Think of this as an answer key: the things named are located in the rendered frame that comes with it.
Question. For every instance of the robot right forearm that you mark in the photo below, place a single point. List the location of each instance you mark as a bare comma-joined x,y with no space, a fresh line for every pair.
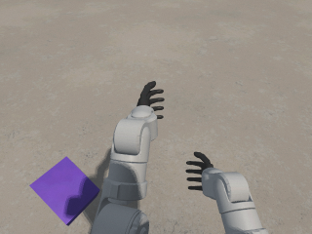
234,201

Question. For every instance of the robot left upper arm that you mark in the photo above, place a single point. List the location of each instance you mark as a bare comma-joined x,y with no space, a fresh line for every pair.
118,219

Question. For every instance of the robot left forearm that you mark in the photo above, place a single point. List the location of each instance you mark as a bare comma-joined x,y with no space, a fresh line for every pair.
129,156

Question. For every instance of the robot left hand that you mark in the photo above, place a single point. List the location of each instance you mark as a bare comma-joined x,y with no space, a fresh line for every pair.
145,97

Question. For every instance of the carton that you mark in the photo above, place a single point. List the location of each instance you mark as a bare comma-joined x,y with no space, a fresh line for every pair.
66,190

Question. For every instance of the robot right hand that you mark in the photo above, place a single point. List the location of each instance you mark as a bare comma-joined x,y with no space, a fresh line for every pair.
203,165

